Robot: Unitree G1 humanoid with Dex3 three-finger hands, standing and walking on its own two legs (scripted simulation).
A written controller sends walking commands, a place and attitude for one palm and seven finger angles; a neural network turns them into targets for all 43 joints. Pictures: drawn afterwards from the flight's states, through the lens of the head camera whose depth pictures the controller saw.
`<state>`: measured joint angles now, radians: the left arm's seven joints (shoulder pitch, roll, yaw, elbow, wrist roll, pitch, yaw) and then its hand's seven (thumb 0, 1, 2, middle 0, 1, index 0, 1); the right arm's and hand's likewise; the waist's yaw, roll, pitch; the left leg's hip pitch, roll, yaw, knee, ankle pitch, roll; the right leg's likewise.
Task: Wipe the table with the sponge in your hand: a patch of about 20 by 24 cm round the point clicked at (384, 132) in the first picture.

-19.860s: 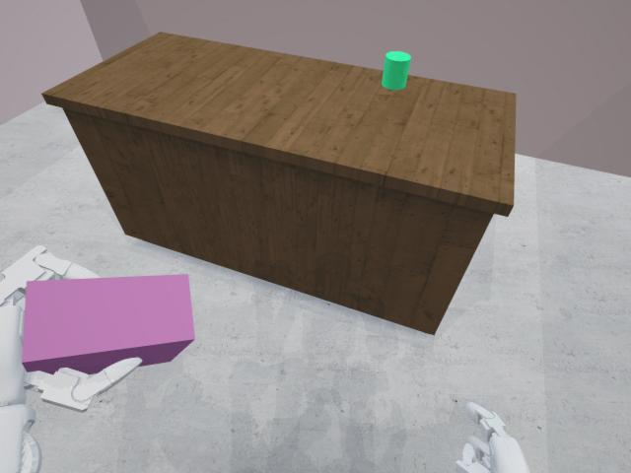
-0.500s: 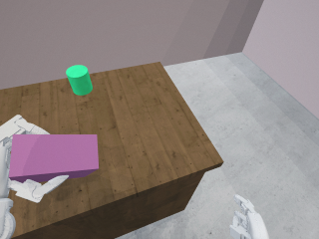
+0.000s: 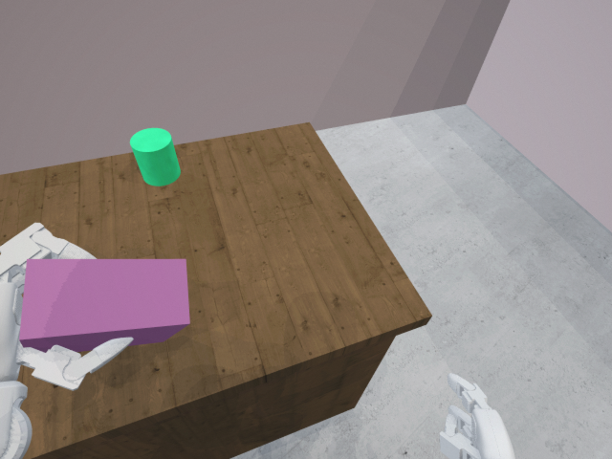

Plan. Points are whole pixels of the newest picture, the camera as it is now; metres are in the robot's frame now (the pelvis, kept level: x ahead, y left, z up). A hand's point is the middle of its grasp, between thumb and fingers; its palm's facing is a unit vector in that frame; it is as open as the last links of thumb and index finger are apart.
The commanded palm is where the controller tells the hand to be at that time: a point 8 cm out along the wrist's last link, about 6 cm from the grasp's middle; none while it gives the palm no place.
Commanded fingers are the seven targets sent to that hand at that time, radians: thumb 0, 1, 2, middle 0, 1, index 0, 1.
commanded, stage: shuffle to correct the standing spot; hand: left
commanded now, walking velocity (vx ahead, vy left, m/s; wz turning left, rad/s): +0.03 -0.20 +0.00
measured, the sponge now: (131, 306) +0.23 +0.21 +0.13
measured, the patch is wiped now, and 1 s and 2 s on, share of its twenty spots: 0.00 0.00 0.00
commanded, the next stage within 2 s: come to a stop and stand still in 0.66 s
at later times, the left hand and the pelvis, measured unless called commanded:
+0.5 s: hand (133, 311) +0.22 +0.19 +0.15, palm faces +0.33 -0.87 -0.38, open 10.1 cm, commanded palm +0.16 +0.23 +0.17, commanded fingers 0.00 0.10 1.30 -1.20 -1.60 -1.20 -1.60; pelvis +0.00 -0.05 -0.01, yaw -1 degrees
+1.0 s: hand (171, 297) +0.23 +0.16 +0.15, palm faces +0.32 -0.85 -0.41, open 10.1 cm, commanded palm +0.18 +0.20 +0.17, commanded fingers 0.00 0.10 1.30 -1.20 -1.60 -1.20 -1.60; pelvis +0.01 -0.08 +0.00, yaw +0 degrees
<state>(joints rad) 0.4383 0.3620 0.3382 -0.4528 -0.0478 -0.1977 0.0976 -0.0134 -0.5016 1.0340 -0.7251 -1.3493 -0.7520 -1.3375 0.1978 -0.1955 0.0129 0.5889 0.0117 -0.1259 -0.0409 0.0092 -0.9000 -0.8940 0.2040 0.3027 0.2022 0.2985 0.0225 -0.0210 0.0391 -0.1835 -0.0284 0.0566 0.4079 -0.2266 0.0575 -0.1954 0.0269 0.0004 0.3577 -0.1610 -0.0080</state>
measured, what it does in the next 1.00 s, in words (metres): shifts its weight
